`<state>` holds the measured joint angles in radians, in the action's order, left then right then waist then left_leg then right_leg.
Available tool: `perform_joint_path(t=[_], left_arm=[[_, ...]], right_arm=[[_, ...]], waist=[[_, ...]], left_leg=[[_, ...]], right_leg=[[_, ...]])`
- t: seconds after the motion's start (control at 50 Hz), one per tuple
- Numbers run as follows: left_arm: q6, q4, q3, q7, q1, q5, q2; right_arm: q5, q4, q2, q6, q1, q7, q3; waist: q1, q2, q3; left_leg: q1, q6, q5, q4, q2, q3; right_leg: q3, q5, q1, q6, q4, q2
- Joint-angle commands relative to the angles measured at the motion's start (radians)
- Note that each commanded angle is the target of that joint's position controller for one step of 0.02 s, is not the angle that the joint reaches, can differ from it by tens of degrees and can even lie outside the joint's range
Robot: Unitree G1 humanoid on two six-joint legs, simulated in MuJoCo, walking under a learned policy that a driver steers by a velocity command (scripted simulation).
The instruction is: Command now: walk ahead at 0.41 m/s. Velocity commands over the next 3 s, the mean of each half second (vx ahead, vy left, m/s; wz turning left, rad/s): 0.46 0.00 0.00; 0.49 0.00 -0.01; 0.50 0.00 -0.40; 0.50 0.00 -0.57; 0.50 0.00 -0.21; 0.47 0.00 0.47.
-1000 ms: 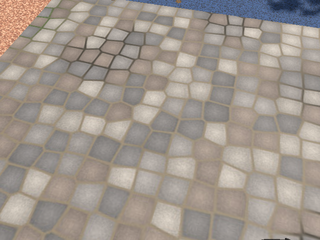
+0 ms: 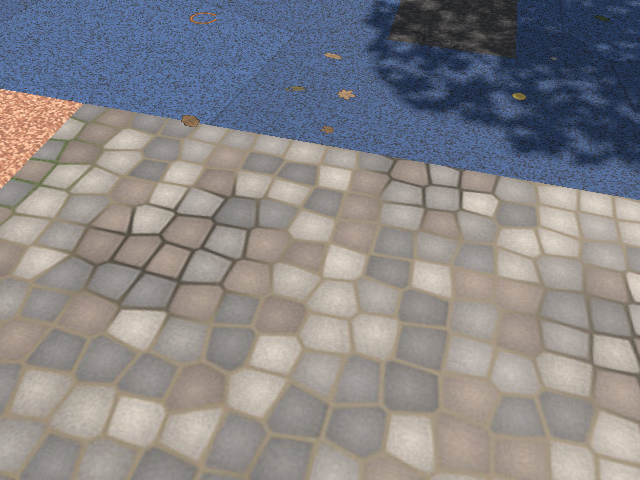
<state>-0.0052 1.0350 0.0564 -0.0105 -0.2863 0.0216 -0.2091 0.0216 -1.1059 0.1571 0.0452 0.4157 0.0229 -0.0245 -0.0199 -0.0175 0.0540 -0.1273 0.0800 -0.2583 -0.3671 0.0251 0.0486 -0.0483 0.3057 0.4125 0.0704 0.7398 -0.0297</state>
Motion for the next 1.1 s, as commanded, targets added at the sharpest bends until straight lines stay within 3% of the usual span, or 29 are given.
perform_joint_path(t=[0.02,0.06,0.12,0.2,0.28,0.34,0.36,0.38,0.4,0.42,0.44,0.46,0.48,0.52,0.54,0.62,0.7,0.76,0.84,0.88,0.9,0.92,0.94,0.96,0.98,1.0,1.02,1.06,1.1], left_arm=[[-0.03,-0.072,0.018,-0.025,0.076,0.015,-0.082],[-0.029,-0.072,0.017,-0.029,0.092,0.017,-0.06],[-0.026,-0.105,0.011,-0.026,0.184,0.012,-0.037],[-0.029,-0.157,0.0,-0.025,0.318,0.008,-0.023],[-0.039,-0.199,-0.009,-0.027,0.392,0.002,-0.028],[-0.05,-0.199,-0.002,-0.017,0.327,-0.001,-0.047],[-0.056,-0.168,0.008,-0.01,0.223,-0.003,-0.063],[-0.066,-0.108,0.024,0.0,0.049,0.0,-0.087],[-0.078,-0.069,0.046,0.013,-0.13,0.022,-0.153],[-0.077,-0.056,0.069,0.013,-0.232,0.039,-0.266],[-0.062,-0.055,0.065,0.006,-0.177,0.005,-0.234],[-0.063,-0.074,0.048,0.003,-0.052,-0.002,-0.18],[-0.073,-0.085,0.031,-0.002,0.015,-0.003,-0.113],[-0.086,-0.064,0.007,0.003,0.033,-0.005,-0.04],[-0.092,-0.05,0.001,0.007,0.008,-0.004,-0.029],[-0.106,-0.016,0.001,0.014,-0.088,-0.008,-0.069],[-0.105,-0.005,-0.009,0.013,-0.15,-0.008,-0.063],[-0.107,0.01,-0.01,0.017,-0.207,-0.009,-0.075],[-0.1,0.035,-0.007,0.028,-0.252,0.002,-0.088],[-0.097,0.036,-0.003,0.033,-0.229,0.007,-0.102],[-0.095,0.037,0.0,0.034,-0.217,0.008,-0.112],[-0.09,0.035,0.001,0.032,-0.201,0.005,-0.117],[-0.09,0.019,-0.005,0.029,-0.193,-0.003,-0.1],[-0.09,-0.014,-0.029,0.015,-0.289,-0.046,0.007],[-0.086,-0.001,-0.006,0.017,-0.269,-0.032,-0.061],[-0.081,-0.029,0.004,0.018,-0.17,-0.021,-0.082],[-0.084,-0.041,0.001,0.013,-0.118,-0.017,-0.066],[-0.06,-0.031,0.003,0.006,-0.131,0.006,-0.031],[-0.034,-0.03,0.005,-0.005,-0.143,0.014,-0.009]], right_arm=[[-0.01,0.032,0.139,0.027,0.019,0.002,-0.027],[-0.011,0.021,0.114,0.044,0.068,0.001,-0.023],[-0.005,0.004,0.099,0.054,0.144,-0.001,-0.019],[0.0,0.003,0.101,0.059,0.187,-0.001,-0.017],[0.006,-0.003,0.121,0.062,0.207,0.001,-0.021],[0.006,-0.002,0.146,0.06,0.166,0.002,-0.029],[0.002,-0.001,0.158,0.059,0.148,0.001,-0.032],[-0.004,0.002,0.162,0.057,0.128,-0.001,-0.032],[-0.011,0.025,0.145,0.057,0.113,-0.005,-0.026],[-0.043,0.056,0.02,0.057,0.203,-0.017,-0.003],[-0.021,0.05,0.119,0.057,0.145,-0.018,-0.032],[-0.015,0.084,0.124,0.057,0.052,-0.021,-0.038],[-0.011,0.096,0.108,0.063,-0.003,-0.025,-0.035],[0.012,0.094,0.077,0.042,-0.001,-0.033,-0.037],[0.017,0.09,0.06,0.029,0.014,-0.038,-0.036],[0.02,0.14,0.061,0.002,-0.107,-0.051,-0.038],[0.008,0.21,0.064,0.001,-0.306,-0.057,-0.028],[0.0,0.242,0.059,0.003,-0.406,-0.059,-0.019],[0.0,0.276,0.082,0.012,-0.477,-0.055,-0.023],[0.0,0.27,0.095,0.021,-0.434,-0.049,-0.031],[0.001,0.246,0.108,0.026,-0.356,-0.043,-0.04],[0.005,0.194,0.124,0.034,-0.202,-0.034,-0.052],[0.026,0.143,0.178,0.044,-0.023,-0.023,-0.073],[0.05,0.135,0.295,0.046,0.103,-0.016,-0.102],[0.014,0.141,0.272,0.029,0.049,-0.026,-0.099],[-0.004,0.16,0.224,0.026,-0.08,-0.029,-0.084],[-0.005,0.174,0.154,0.035,-0.159,-0.033,-0.065],[-0.007,0.156,0.088,0.05,-0.183,-0.026,-0.044],[-0.006,0.134,0.087,0.068,-0.132,-0.02,-0.04]], waist=[[0.038,0.104,-0.205],[0.029,0.093,-0.174],[-0.003,0.104,-0.187],[-0.046,0.119,-0.203],[-0.064,0.145,-0.204],[-0.014,0.152,-0.176],[0.034,0.14,-0.124],[0.108,0.099,-0.029],[0.177,0.042,0.084],[0.145,-0.214,0.231],[0.138,-0.11,0.21],[0.085,-0.069,0.047],[0.065,-0.014,-0.028],[0.005,-0.036,-0.083],[-0.008,-0.042,-0.081],[-0.014,-0.039,-0.125],[0.023,-0.036,-0.167],[0.052,-0.042,-0.168],[0.063,-0.042,-0.182],[0.032,-0.048,-0.157],[-0.002,-0.056,-0.114],[-0.067,-0.034,-0.039],[-0.128,-0.001,0.065],[-0.113,0.206,0.23],[-0.098,0.153,0.247],[-0.047,0.084,0.07],[-0.024,0.044,-0.024],[0.034,0.067,-0.101],[0.051,0.073,-0.101]], left_leg=[[0.041,0.097,-0.324,0.351,-0.286,-0.368],[0.076,0.092,-0.19,0.329,-0.252,-0.287],[0.117,0.108,-0.071,0.315,-0.243,-0.243],[0.145,0.119,0.117,0.286,-0.233,-0.189],[0.192,0.12,0.348,0.217,-0.247,-0.148],[0.183,0.095,0.607,0.106,-0.26,-0.113],[0.17,0.081,0.769,-0.011,-0.248,-0.09],[0.114,0.059,0.808,-0.202,-0.206,-0.045],[-0.087,0.038,0.548,-0.462,-0.165,-0.019],[-0.429,-0.011,-0.14,-0.846,0.002,0.037],[-0.502,0.011,-0.21,-0.964,0.002,-0.101],[-0.548,0.022,-0.115,-0.972,-0.06,-0.1],[-0.516,0.023,-0.038,-0.917,-0.093,-0.095],[-0.421,0.011,-0.001,-0.824,-0.129,-0.088],[-0.395,0.004,0.002,-0.802,-0.127,-0.08],[-0.489,-0.026,0.077,-0.696,-0.139,-0.039],[-0.526,-0.048,0.21,-0.463,-0.131,-0.003],[-0.487,-0.041,0.266,-0.324,-0.1,0.028],[-0.495,-0.003,0.208,-0.233,-0.079,0.031],[-0.399,0.028,0.13,-0.189,-0.043,0.048],[-0.291,0.046,0.096,-0.169,-0.009,0.061],[-0.112,0.068,0.123,-0.105,0.023,0.079],[0.153,0.11,0.105,-0.102,-0.074,-0.028],[0.484,0.236,-0.01,-0.049,-0.406,-0.495],[0.436,0.261,-0.056,0.094,-0.462,-0.721],[0.275,0.215,-0.117,0.117,-0.419,-0.543],[0.126,0.176,-0.07,0.165,-0.378,-0.42],[-0.037,0.091,0.053,0.214,-0.293,-0.231],[-0.065,0.077,0.155,0.228,-0.273,-0.147]], right_leg=[[0.041,-0.087,0.318,-0.029,0.158,0.054],[0.021,-0.136,0.32,-0.043,0.19,0.062],[0.006,-0.181,0.375,-0.061,0.168,0.081],[-0.022,-0.217,0.355,-0.069,0.035,0.084],[-0.052,-0.176,0.274,-0.034,-0.094,0.067],[-0.079,-0.109,0.091,0.02,-0.177,0.024],[-0.09,-0.116,-0.054,0.039,-0.214,-0.011],[-0.097,-0.158,-0.274,0.063,-0.265,-0.032],[0.076,-0.049,-0.543,0.103,-0.278,0.128],[0.589,0.097,-0.81,0.224,-0.391,0.45],[0.732,0.131,-0.713,0.236,-0.498,0.44],[0.56,0.113,-0.573,0.206,-0.499,0.403],[0.442,-0.008,-0.434,0.183,-0.53,0.358],[0.28,-0.156,-0.283,0.131,-0.566,0.27],[0.241,-0.213,-0.264,0.127,-0.572,0.256],[0.163,-0.33,-0.266,0.143,-0.61,0.237],[0.107,-0.409,-0.291,0.135,-0.628,0.208],[0.083,-0.473,-0.348,0.126,-0.621,0.21],[0.083,-0.58,-0.493,0.129,-0.568,0.256],[0.06,-0.778,-0.524,0.112,-0.477,0.261],[0.048,-0.907,-0.524,0.1,-0.378,0.254],[0.018,-0.945,-0.489,0.082,-0.203,0.223],[-0.003,-0.746,-0.316,0.063,0.033,0.185],[-0.062,-0.183,0.043,0.013,0.448,0.036],[0.062,0.197,0.167,0.023,0.604,-0.029],[0.099,0.106,0.222,0.034,0.608,0.044],[0.1,0.027,0.199,0.035,0.548,0.083],[0.099,-0.028,0.109,0.026,0.45,0.124],[0.089,-0.058,0.084,0.015,0.437,0.122]])
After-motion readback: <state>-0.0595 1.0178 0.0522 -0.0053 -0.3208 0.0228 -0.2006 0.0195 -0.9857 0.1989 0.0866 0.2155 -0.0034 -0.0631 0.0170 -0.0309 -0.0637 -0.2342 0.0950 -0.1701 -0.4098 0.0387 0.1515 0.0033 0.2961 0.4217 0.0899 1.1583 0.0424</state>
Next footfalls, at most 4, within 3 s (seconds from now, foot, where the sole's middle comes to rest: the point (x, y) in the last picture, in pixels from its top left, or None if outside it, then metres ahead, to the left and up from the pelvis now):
0.40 right None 0.31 -0.13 -0.78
0.94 left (295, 462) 0.62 0.04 -0.78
1.50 right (376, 363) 0.88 -0.15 -0.78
2.04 left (366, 253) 1.25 -0.16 -0.78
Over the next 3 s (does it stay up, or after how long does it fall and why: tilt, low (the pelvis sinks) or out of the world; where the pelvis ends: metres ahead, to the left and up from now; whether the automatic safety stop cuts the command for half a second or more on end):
stays up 1.42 -0.41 -0.02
